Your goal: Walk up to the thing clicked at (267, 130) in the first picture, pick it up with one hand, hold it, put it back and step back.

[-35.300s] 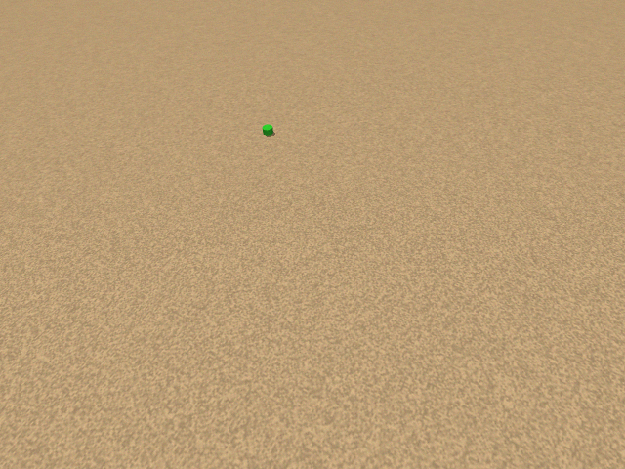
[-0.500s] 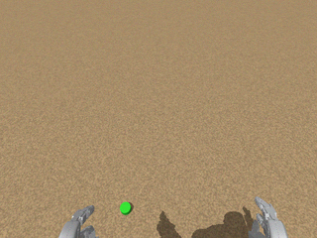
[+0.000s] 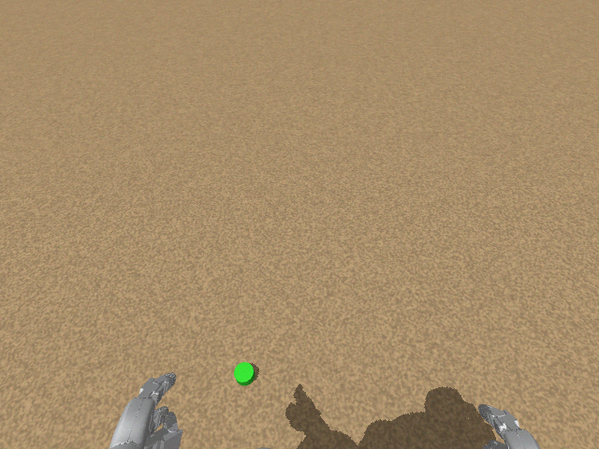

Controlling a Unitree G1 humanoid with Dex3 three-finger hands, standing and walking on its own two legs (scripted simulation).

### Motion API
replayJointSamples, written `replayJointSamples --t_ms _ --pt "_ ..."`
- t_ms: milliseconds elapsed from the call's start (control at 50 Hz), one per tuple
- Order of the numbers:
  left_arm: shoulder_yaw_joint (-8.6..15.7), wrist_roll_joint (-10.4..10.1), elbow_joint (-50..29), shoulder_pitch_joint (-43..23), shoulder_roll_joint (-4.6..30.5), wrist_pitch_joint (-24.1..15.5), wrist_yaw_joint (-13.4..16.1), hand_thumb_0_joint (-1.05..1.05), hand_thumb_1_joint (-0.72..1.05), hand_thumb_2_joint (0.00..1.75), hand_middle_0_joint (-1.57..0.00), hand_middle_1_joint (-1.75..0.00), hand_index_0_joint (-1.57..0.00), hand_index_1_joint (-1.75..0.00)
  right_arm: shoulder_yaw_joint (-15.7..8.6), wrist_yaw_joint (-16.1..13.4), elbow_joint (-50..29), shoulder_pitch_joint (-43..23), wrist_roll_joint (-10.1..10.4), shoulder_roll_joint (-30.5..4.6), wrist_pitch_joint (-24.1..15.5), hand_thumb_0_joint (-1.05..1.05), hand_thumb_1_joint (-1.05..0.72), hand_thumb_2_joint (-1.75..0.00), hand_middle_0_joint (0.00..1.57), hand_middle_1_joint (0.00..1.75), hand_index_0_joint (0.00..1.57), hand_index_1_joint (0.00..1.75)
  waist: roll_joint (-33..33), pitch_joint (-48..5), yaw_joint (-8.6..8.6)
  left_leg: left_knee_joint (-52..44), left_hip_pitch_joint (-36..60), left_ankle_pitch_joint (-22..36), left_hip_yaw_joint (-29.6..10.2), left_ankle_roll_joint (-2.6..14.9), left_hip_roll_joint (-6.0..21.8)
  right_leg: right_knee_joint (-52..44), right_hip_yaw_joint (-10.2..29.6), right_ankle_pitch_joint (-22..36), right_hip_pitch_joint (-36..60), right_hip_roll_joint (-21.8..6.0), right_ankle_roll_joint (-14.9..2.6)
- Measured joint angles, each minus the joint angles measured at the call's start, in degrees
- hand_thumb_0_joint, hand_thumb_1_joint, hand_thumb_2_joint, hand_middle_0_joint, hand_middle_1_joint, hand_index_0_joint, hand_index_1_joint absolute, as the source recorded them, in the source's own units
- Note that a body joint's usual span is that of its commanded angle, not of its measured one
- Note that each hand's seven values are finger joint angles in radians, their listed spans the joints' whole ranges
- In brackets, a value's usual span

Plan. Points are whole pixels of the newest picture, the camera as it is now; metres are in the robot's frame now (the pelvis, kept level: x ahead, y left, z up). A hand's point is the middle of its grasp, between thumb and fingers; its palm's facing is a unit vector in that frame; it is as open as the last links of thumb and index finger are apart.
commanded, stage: stand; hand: left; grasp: from above
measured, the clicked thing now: (244, 373) +0.45 +0.24 -0.71
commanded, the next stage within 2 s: none
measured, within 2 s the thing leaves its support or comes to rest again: neither
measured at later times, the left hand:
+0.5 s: hand out of the picture +0.04 +0.25 -0.12, palm faces +0.04 -0.95 -0.32, open 7.4 cm
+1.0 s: hand out of the picture +0.04 +0.24 -0.11, palm faces +0.02 -0.94 -0.34, open 7.4 cm
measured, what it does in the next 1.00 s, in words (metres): rises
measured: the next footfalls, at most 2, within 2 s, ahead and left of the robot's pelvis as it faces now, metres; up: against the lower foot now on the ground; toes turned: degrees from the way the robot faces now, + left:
none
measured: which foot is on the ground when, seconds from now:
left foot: down 0.00-1.00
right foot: down 0.00-1.00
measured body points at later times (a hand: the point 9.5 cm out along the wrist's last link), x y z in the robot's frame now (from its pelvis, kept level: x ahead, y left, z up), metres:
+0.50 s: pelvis +0.00 +0.01 +0.04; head +0.00 +0.01 +0.49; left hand +0.04 +0.30 -0.10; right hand +0.07 -0.26 -0.10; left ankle +0.01 +0.13 -0.69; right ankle +0.01 -0.14 -0.69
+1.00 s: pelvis -0.01 +0.00 +0.05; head -0.01 -0.01 +0.50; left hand +0.04 +0.29 -0.09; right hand +0.05 -0.29 -0.09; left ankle +0.01 +0.13 -0.69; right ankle +0.01 -0.14 -0.69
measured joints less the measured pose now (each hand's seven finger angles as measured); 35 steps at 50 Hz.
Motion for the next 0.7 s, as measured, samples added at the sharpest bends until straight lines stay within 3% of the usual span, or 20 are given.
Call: replayJointSamples --t_ms 80,160,300,700 --pt "1.3 0.0 9.9 -1.2 1.0 -3.0 0.1 0.01 0.91 0.90 -0.21 -0.30 -0.20 -0.30 -1.8 1.8 3.2 0.2 1.4 -0.8 1.7 0.01 -0.90 -0.89 0.21 0.30 0.20 0.30 -0.7 1.5 0.11 -3.9 3.9 1.7 0.8 0.24 -0.4 -3.1 0.7 1.5 3.3 -0.4 0.35" --pt "1.9 0.0 18.1 -1.1 1.1 -4.6 0.2 0.01 0.91 0.90 -0.21 -0.30 -0.20 -0.30 -3.0 2.1 6.3 1.0 1.5 -1.5 2.9 0.01 -0.90 -0.89 0.20 0.30 0.20 0.30 -0.3 1.9 -0.10 -6.8 7.0 2.8 0.8 0.54 -0.4 -6.7 0.5 3.0 6.8 -0.4 0.71" --pt "1.9 -0.5 28.1 -0.9 0.5 -6.3 0.2 0.01 0.91 0.90 -0.20 -0.30 -0.20 -0.30 -3.2 1.8 11.3 1.8 1.9 -1.4 3.9 0.01 -0.90 -0.90 0.20 0.30 0.20 0.30 0.5 2.4 -0.10 -12.5 11.9 5.5 0.5 0.91 -0.4 -13.8 0.0 6.3 12.5 -0.4 1.16" --pt "1.1 -0.9 41.2 -3.3 1.0 -7.6 -0.2 0.01 0.91 0.90 -0.21 -0.30 -0.20 -0.30 -2.2 1.9 18.7 -1.1 3.1 -1.3 4.6 0.00 -0.90 -0.89 0.20 0.30 0.20 0.30 1.8 3.5 0.04 -26.7 20.7 13.5 0.1 0.49 -0.6 -27.1 -0.7 13.7 21.0 -0.5 1.03"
